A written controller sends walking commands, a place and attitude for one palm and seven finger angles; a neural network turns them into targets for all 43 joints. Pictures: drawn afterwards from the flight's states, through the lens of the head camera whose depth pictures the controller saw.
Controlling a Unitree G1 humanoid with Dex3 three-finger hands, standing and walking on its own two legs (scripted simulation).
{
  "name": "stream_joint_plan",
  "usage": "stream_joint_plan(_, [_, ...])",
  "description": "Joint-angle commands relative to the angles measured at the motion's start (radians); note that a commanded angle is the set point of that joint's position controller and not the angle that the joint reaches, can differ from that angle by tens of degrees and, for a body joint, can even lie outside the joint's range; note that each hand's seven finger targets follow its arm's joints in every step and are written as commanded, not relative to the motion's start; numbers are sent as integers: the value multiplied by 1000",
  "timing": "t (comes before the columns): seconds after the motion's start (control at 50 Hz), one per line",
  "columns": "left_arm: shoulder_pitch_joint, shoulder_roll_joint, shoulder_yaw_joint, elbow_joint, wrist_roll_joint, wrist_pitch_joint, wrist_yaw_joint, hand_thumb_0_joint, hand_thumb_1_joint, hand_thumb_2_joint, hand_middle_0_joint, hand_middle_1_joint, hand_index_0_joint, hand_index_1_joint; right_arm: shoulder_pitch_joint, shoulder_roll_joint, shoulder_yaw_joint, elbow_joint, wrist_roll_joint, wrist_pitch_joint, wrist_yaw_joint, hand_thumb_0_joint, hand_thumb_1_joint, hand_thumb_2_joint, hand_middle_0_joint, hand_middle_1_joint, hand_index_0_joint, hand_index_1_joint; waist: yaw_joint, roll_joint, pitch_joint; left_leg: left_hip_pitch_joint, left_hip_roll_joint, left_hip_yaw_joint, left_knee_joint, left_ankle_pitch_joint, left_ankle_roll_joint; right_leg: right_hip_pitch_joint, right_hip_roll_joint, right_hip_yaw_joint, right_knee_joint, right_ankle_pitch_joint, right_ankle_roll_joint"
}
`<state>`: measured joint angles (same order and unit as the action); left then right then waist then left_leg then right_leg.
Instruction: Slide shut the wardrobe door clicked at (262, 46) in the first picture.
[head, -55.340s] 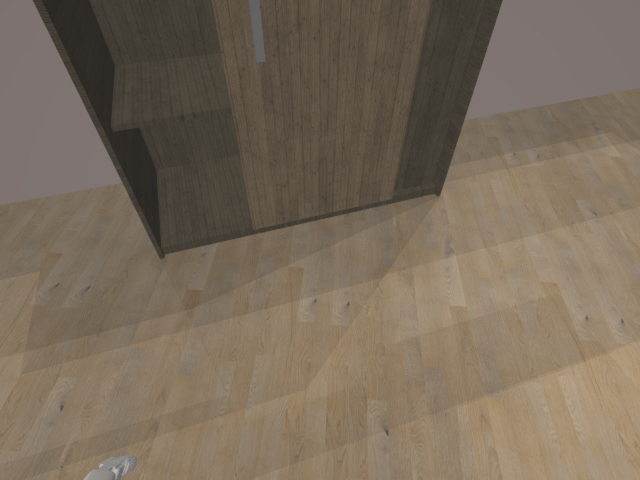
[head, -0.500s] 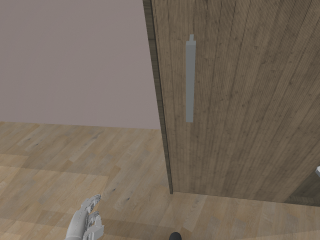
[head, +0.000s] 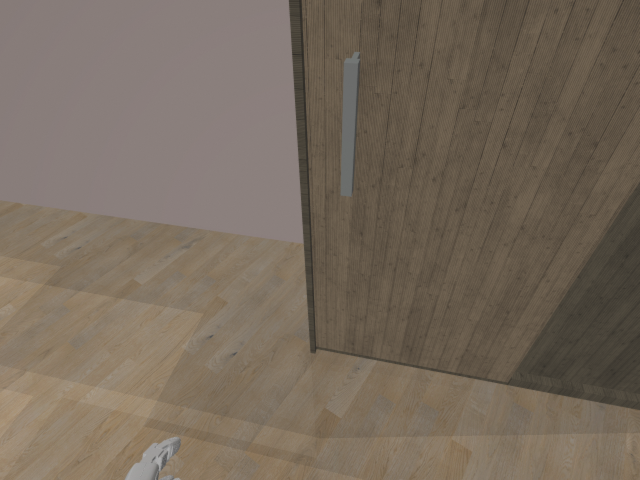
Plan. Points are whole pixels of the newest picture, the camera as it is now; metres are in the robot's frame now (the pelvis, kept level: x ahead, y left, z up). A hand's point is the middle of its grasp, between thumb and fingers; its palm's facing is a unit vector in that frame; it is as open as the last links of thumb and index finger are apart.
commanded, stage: stop stepping back and stand still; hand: right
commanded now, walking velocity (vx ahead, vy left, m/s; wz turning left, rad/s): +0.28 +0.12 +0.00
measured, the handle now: (351, 129) +0.70 -0.03 +0.13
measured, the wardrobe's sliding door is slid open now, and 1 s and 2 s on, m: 0.00 0.00 0.00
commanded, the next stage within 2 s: let the arm hang, fingers relaxed in 0.60 s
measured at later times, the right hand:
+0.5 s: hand out of the picture +0.11 -0.30 +0.17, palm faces +0.54 +0.73 -0.42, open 7.4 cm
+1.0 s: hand out of the picture +0.04 -0.19 -0.16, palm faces +0.10 +0.98 -0.16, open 7.0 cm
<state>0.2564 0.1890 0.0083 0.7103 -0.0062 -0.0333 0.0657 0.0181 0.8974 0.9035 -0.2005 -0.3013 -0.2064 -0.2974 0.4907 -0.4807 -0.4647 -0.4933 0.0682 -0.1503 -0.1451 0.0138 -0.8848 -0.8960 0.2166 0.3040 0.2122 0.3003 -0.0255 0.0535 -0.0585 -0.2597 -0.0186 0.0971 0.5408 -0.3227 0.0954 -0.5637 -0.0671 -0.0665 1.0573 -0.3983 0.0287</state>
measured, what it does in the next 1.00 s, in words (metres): steps on the spot: right foot, then left foot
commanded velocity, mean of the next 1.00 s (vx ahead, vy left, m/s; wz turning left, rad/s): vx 0.10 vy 0.03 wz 0.00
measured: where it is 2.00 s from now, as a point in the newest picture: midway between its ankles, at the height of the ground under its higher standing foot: outside the picture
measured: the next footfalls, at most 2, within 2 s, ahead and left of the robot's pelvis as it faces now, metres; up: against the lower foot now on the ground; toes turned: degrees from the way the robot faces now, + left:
right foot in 0.12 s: +0.03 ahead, -0.19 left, -0.01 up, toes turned -8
left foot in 0.36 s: +0.01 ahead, +0.08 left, +0.00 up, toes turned -2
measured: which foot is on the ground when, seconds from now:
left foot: down 0.00-0.12, up 0.14-0.34, down 0.36-1.00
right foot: up 0.00-0.10, down 0.12-0.34, up 0.36-0.60, down 0.62-1.00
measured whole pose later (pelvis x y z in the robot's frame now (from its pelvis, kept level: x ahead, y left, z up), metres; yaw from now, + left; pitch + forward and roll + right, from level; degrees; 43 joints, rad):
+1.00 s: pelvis -0.05 -0.02 -0.01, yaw -5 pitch -2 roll +0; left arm 0.22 0.21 0.00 0.92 0.03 0.05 0.00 0.01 0.90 0.90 -0.20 -0.30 -0.20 -0.30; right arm 0.22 -0.13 -0.01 0.86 0.01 0.03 -0.03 -0.03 -0.98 -0.89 0.21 0.30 0.20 0.30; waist 0.04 0.00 0.05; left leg -0.25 0.00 0.06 0.58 -0.30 0.03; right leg -0.30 -0.04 -0.06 0.56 -0.23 0.01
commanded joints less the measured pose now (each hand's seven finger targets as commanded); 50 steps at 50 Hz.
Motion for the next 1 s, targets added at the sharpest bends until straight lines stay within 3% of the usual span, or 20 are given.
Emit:
stream_joint_plan(0.0, [-162, 132, 24, -213, 6, -81, 35, 0, 900, 900, -200, -300, -200, -300, -144, -64, 29, -55, -18, -24, -27, 0, -900, -900, 200, 300, 200, 300, 28, 68, 84, -81, 246, -292, -318, -379, 77, 155, 6, -82, -284, -89, -31])
stream_joint_plan(0.04, [-145, 139, 23, -229, 12, -96, 38, 0, 900, 900, -200, -300, -200, -300, -168, -66, 46, -149, -16, -36, -32, 0, -900, -900, 200, 300, 200, 300, 51, 52, 59, -114, 187, -201, -222, -388, 38, 335, 21, -95, -502, -56, -44])
stream_joint_plan(0.06, [-120, 164, 31, -239, 16, -101, 40, 0, 900, 900, -200, -300, -200, -300, -187, -78, 38, -210, -14, -44, -29, 0, -900, -900, 200, 300, 200, 300, 68, -59, 56, -198, 116, -132, -14, -353, -4, 425, -45, 34, -645, -141, -79])
stream_joint_plan(0.08, [-128, 197, 38, -259, 16, -103, 39, 0, 900, 900, -200, -300, -200, -300, -199, -97, 12, -270, -11, -56, -29, 0, -900, -900, 200, 300, 200, 300, 65, -334, 96, -398, -2, -24, 291, -248, -78, 507, -261, 399, -834, -295, -159])
stream_joint_plan(0.1, [-162, 186, 42, -276, 14, -98, 33, 0, 900, 900, -200, -300, -200, -300, -221, -154, -39, -340, -25, -84, -29, 0, -900, -900, 200, 300, 200, 300, 46, -364, 119, -414, -4, -65, 498, -148, -99, 406, -372, 538, -965, -318, -206])
stream_joint_plan(0.14, [-177, 169, 52, -244, 21, -98, 5, 0, 900, 900, -200, -300, -200, -300, -164, -251, -136, -364, -34, -103, -5, 0, -900, -900, 200, 300, 200, 300, 20, -417, 103, -306, 39, -96, 649, -50, -102, 182, -324, 403, -985, -453, -172])
stream_joint_plan(0.18, [-197, 136, 45, -241, 13, -112, -12, 0, 900, 900, -200, -300, -200, -300, -94, -143, -86, -332, -38, -94, -11, 0, -900, -900, 200, 300, 200, 300, 10, -463, 144, -184, 65, -56, 513, -8, -97, 74, -258, 222, -945, -408, -152])
stream_joint_plan(0.28, [-130, 132, 43, -256, 0, -98, 8, 0, 900, 900, -200, -300, -200, -300, 10, -109, -76, -166, -22, -55, -39, 0, -900, -900, 200, 300, 200, 300, 1, -227, 23, 229, -43, 82, -8, -153, -68, 14, -138, 32, -615, -336, -78])
stream_joint_plan(0.3, [-122, 123, 47, -250, 3, -91, 9, 0, 900, 900, -200, -300, -200, -300, 1, -123, -85, -141, -29, -45, -41, 0, -900, -900, 200, 300, 200, 300, -2, -23, 21, 251, 67, -116, -142, -228, -4, -61, -62, -32, -318, -255, -60])
stream_joint_plan(0.32, [-135, 110, 48, -257, 0, -90, 8, 0, 900, 900, -200, -300, -200, -300, -32, -157, -100, -134, -29, -39, -44, 0, -900, -900, 200, 300, 200, 300, -2, 284, 39, 239, 299, -587, -322, -330, 113, -206, 44, -42, -1, -161, -31])
stream_joint_plan(0.36, [-134, 107, 24, -205, 10, -118, 4, 0, 900, 900, -200, -300, -200, -300, -78, -127, -93, -82, -15, -63, -46, 0, -900, -900, 200, 300, 200, 300, 18, 74, -1, 166, 366, -624, -319, -246, 134, -183, -1, 73, 135, -82, -20])
stream_joint_plan(0.44, [-165, 128, 26, -194, -5, -104, 20, 0, 900, 900, -200, -300, -200, -300, -158, -96, -27, -112, -15, -64, -26, 0, -900, -900, 200, 300, 200, 300, 33, 104, 88, -72, 277, -329, -329, -257, 52, 52, -22, 23, -88, 30, -19])
stream_joint_plan(0.54, [-165, 133, 31, -217, 13, -128, 42, 0, 900, 900, -200, -300, -200, -300, -151, -111, -29, -216, -24, -80, -45, 0, -900, -900, 200, 300, 200, 300, 30, -17, 38, -170, 210, -207, -219, -325, 9, 430, 37, -55, -502, 42, -52])
stream_joint_plan(0.6, [-156, 169, 35, -252, 13, -120, 28, 0, 900, 900, -200, -300, -200, -300, -101, -118, -74, -287, -34, -98, -56, 0, -900, -900, 200, 300, 200, 300, 20, -383, 49, -243, -3, -38, 265, -173, -105, 409, -250, 428, -853, -134, -191])
stream_joint_plan(0.66, [-171, 127, 31, -230, 12, -133, 9, 0, 900, 900, -200, -300, -200, -300, -29, -134, -107, -239, -39, -91, -38, 0, -900, -900, 200, 300, 200, 300, 15, -381, 71, -50, 41, -75, 268, -124, -109, 163, -199, 306, -884, -268, -169])
stream_joint_plan(0.68, [-162, 278, 97, 3, 43, -142, -73, 0, 900, 900, -200, -300, -200, -300, -82, 153, 332, 590, -125, 83, 108, 0, -900, -900, 200, 300, 200, 300, 99, -269, 103, -218, 75, -95, 267, -139, -109, 196, -160, 253, -633, 151, -137])
stream_joint_plan(0.72, [-107, 181, 53, -45, 29, -41, -69, 0, 900, 900, -200, -300, -200, -300, -50, 218, 368, 700, -92, 153, 144, 0, -900, -900, 200, 300, 200, 300, 28, -126, -36, -84, 50, -74, 100, -71, -120, 213, -128, 141, -560, 345, -109])
stream_joint_plan(0.76, [-86, 162, 39, -51, 14, -22, -72, 0, 900, 900, -200, -300, -200, -300, -123, 138, 384, 795, -91, 134, 139, 0, -900, -900, 200, 300, 200, 300, 24, 200, -93, 76, 182, -187, -47, 405, -80, 180, -31, 46, -425, 287, -38])
stream_joint_plan(0.82, [-72, 164, 48, 6, 36, 43, -72, 0, 900, 900, -200, -300, -200, -300, -274, 97, 401, 985, -94, 142, 137, 0, -900, -900, 200, 300, 200, 300, 55, 291, 88, -141, 251, -275, -170, 258, -9, 246, 38, 40, -384, 78, -28])
stream_joint_plan(0.98, [-51, 113, 19, 197, 44, 51, -52, 0, 900, 900, -200, -300, -200, -300, -251, 173, 416, 1367, -86, 142, 122, 0, -900, -900, 200, 300, 200, 300, 30, -211, 45, 30, 105, -188, -205, 70, -61, 330, -35, 99, -665, 174, -48])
